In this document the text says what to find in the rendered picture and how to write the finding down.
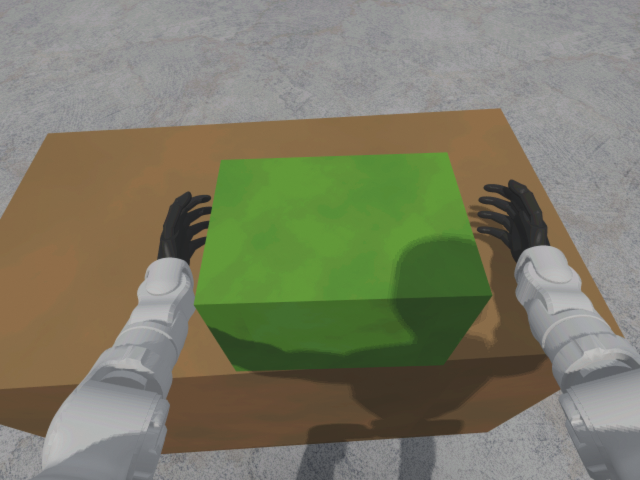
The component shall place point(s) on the left robot forearm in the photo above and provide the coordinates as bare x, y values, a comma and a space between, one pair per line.
149, 345

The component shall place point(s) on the right robot forearm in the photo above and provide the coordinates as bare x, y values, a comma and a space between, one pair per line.
579, 343

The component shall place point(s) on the carton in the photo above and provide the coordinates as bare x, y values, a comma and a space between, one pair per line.
339, 262

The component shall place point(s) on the left robot hand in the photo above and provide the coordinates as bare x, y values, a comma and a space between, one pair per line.
175, 240

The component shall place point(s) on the right robot hand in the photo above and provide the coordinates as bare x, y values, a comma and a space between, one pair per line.
525, 224

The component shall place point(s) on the pedestal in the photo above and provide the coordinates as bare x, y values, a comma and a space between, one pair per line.
85, 223

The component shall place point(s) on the robot right upper arm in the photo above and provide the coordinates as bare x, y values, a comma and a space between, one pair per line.
603, 421

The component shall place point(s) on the robot left upper arm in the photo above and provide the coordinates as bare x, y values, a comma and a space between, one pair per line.
109, 432

